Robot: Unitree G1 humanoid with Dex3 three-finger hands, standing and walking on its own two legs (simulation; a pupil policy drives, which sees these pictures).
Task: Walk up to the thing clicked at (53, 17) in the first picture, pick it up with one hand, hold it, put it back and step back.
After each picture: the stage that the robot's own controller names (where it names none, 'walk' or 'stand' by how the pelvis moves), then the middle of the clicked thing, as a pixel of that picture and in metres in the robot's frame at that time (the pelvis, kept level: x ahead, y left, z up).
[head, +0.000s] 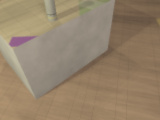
stand; (49, 3) +1.07 +0.24 -0.02
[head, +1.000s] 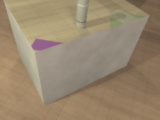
walk; (82, 9) +0.95 +0.00 -0.01
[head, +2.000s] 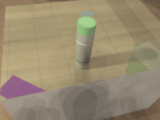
rise first; (84, 46) +0.54 +0.02 +0.01
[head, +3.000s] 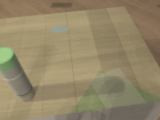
stand; (16, 78) +0.38 +0.28 +0.02
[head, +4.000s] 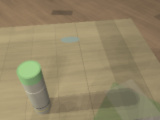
stand; (37, 90) +0.35 +0.19 -0.01
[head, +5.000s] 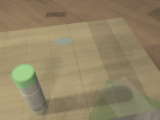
stand; (32, 93) +0.35 +0.21 -0.02
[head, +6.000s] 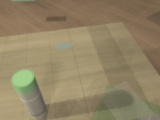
stand; (32, 98) +0.34 +0.21 -0.03
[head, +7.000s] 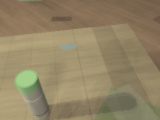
stand; (35, 98) +0.34 +0.20 -0.03
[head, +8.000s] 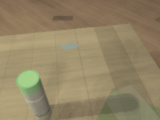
stand; (36, 98) +0.33 +0.19 -0.03
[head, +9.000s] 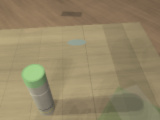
rise first; (41, 93) +0.35 +0.19 -0.02
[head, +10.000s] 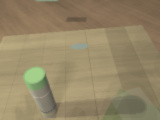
go down; (43, 95) +0.35 +0.19 -0.02
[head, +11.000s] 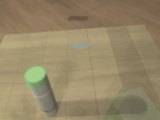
go down; (43, 94) +0.35 +0.19 -0.02
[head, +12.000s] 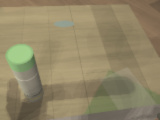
go down; (28, 77) +0.38 +0.18 +0.01
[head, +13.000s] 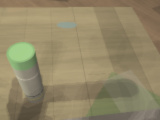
go down; (29, 77) +0.37 +0.18 +0.03
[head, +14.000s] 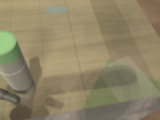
close in; (15, 71) +0.37 +0.19 +0.06
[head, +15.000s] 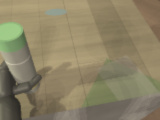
close; (21, 64) +0.40 +0.18 +0.07
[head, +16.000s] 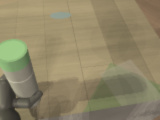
lift; (23, 79) +0.35 +0.18 +0.07
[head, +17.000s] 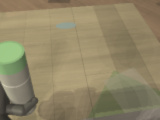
hold; (18, 84) +0.32 +0.19 +0.10
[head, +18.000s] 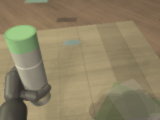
hold; (32, 71) +0.33 +0.16 +0.16
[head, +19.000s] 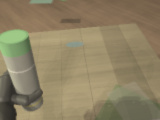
crouch; (24, 75) +0.32 +0.19 +0.15
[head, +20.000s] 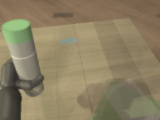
lower; (26, 62) +0.38 +0.18 +0.13
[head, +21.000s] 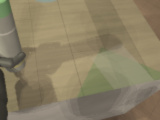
lower; (5, 38) +0.47 +0.19 +0.09
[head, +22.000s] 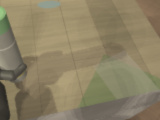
lower; (5, 50) +0.44 +0.20 +0.08
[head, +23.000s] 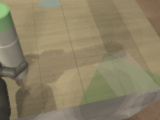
lower; (8, 48) +0.44 +0.20 +0.08
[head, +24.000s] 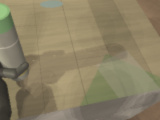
lower; (8, 49) +0.44 +0.20 +0.08
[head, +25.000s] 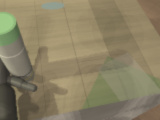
withdraw; (14, 55) +0.42 +0.18 +0.08
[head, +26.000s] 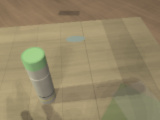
sink last; (41, 79) +0.39 +0.18 +0.03
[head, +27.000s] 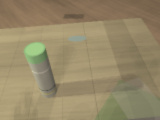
stand; (43, 73) +0.42 +0.19 +0.03
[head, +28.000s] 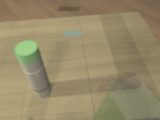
stand; (36, 72) +0.40 +0.19 +0.04
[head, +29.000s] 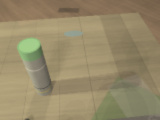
stand; (38, 70) +0.41 +0.19 +0.04
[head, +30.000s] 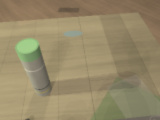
stand; (36, 71) +0.41 +0.20 +0.04
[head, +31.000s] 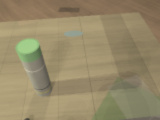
stand; (37, 71) +0.41 +0.19 +0.04
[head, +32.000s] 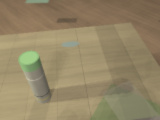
stand; (37, 79) +0.42 +0.20 -0.01
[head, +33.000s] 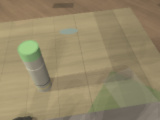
walk; (37, 69) +0.44 +0.19 -0.01
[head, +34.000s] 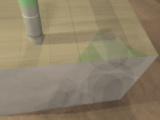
walk; (32, 20) +0.63 +0.25 -0.01
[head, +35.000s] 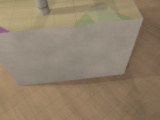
walk; out of the picture +0.94 +0.30 +0.00
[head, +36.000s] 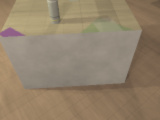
stand; (53, 5) +1.04 +0.22 -0.03
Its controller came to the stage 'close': yes
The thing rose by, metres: 0.18
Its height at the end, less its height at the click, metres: +0.00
